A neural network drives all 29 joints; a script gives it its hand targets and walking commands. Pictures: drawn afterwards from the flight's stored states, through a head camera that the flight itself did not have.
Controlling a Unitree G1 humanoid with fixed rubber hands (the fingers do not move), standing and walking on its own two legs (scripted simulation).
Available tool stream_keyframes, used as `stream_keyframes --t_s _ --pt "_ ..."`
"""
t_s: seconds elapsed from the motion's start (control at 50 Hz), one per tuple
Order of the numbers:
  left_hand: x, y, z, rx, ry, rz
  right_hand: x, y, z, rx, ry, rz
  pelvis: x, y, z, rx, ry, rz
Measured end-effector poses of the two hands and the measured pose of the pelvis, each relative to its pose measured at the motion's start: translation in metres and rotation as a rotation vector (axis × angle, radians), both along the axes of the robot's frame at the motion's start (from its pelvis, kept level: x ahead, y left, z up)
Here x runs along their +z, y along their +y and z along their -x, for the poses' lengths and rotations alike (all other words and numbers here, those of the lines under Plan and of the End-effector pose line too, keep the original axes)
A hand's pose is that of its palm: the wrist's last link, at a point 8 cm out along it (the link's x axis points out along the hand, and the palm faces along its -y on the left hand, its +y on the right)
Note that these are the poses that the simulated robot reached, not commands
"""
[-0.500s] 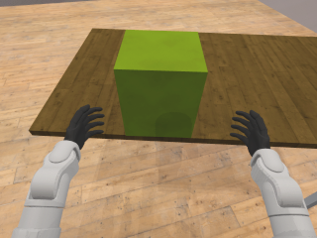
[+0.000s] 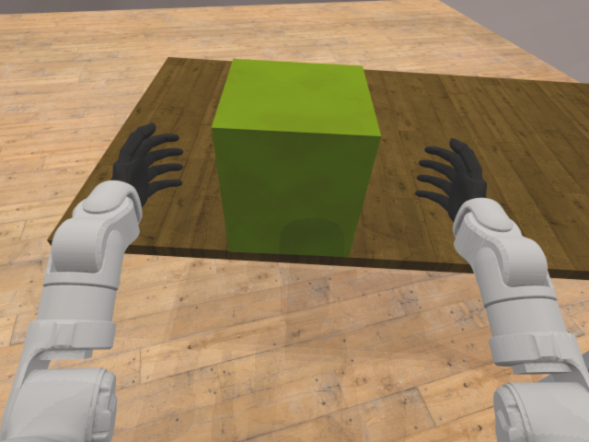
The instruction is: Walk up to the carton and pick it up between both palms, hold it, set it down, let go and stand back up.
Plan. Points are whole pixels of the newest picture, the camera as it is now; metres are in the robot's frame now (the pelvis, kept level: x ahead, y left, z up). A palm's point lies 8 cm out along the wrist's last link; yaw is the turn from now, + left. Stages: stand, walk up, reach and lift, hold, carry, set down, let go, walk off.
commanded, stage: reach and lift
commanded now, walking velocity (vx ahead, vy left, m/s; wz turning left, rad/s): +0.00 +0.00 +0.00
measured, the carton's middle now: (293, 162) +0.51 +0.02 +0.10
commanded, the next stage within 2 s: none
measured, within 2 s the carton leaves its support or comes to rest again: neither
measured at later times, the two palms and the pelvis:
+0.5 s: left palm (141, 116) +0.44 +0.22 +0.22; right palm (466, 134) +0.43 -0.20 +0.22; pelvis +0.00 +0.00 +0.00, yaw +1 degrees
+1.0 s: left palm (145, 71) +0.48 +0.22 +0.26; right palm (461, 93) +0.47 -0.19 +0.26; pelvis +0.01 -0.01 +0.00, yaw +2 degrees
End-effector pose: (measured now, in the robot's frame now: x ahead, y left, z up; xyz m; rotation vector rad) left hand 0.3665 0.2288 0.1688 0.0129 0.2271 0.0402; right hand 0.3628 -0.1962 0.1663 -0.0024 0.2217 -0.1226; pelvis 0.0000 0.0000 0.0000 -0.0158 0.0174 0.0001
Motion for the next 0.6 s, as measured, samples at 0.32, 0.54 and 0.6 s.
stream_keyframes --t_s 0.32,0.54,0.6 --pt "0.024 -0.005 -0.051 0.003 0.011 0.016 0.031 0.001 -0.045 -0.009 0.017 0.013 0.000 0.003 -0.002 0.002 0.065 0.001" --pt "0.061 -0.006 -0.073 0.020 -0.012 0.010 0.059 -0.001 -0.070 -0.010 0.012 0.002 -0.001 0.001 -0.004 0.015 0.110 0.004" --pt "0.071 -0.008 -0.077 0.014 -0.037 -0.003 0.066 -0.003 -0.073 -0.014 0.001 0.010 0.000 0.000 -0.003 0.018 0.114 0.002"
